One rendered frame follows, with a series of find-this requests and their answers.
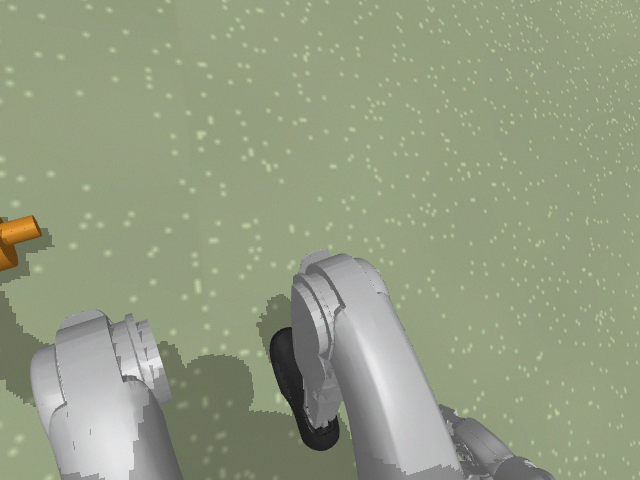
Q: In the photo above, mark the right robot hand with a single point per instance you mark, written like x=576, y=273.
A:
x=482, y=451

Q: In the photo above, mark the right robot foot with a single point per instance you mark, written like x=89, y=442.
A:
x=290, y=382

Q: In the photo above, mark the right robot arm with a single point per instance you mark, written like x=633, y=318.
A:
x=520, y=468

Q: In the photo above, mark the bottle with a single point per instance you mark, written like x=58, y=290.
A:
x=13, y=232

